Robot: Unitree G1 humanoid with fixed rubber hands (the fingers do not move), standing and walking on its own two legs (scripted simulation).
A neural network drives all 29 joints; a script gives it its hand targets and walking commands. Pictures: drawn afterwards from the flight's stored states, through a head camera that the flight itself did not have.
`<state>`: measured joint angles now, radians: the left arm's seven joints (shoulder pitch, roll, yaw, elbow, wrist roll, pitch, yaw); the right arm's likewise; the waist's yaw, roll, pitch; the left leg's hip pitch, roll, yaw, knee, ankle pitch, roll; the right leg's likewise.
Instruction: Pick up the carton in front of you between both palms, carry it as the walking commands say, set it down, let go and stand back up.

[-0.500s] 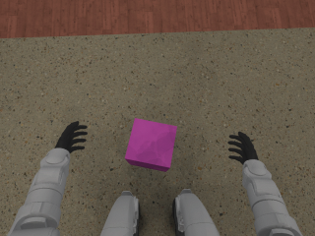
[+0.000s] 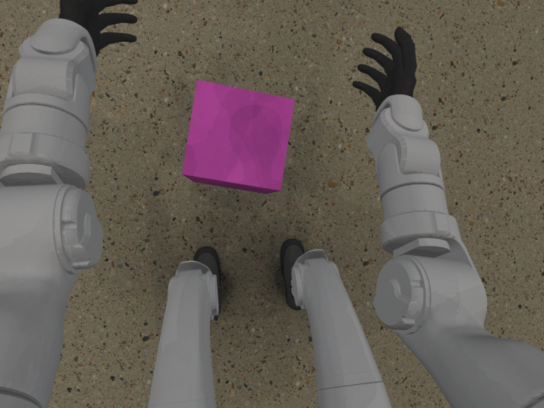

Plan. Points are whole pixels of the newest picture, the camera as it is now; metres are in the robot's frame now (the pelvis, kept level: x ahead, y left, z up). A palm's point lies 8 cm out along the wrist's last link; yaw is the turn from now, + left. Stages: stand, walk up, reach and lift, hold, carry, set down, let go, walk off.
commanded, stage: reach and lift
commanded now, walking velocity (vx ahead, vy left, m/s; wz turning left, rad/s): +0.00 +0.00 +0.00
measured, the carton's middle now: (237, 146) +0.49 +0.00 -0.51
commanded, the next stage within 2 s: none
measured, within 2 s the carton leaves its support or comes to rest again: leaves its support in 1.70 s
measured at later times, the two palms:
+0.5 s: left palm (146, 115) +0.53 +0.17 -0.33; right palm (346, 147) +0.45 -0.21 -0.32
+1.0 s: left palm (169, 131) +0.53 +0.15 -0.47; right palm (330, 144) +0.48 -0.22 -0.44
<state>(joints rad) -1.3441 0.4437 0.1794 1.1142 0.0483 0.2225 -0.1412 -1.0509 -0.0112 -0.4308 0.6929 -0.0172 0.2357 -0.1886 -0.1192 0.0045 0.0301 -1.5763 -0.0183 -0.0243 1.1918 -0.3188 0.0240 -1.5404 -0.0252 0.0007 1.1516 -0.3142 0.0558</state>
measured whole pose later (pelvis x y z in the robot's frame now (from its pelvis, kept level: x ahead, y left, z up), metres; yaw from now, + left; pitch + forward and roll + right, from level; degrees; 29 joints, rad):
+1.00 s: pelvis -0.03 -0.01 -0.27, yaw -4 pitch +37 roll -4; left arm -1.51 0.53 -0.14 1.24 -0.26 0.02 0.00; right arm -1.39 -0.27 -0.12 1.12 0.36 0.02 -0.18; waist -0.07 -0.09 0.39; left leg -2.30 0.03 -0.05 2.20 -0.55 0.00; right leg -2.28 0.05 0.00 2.15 -0.52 0.06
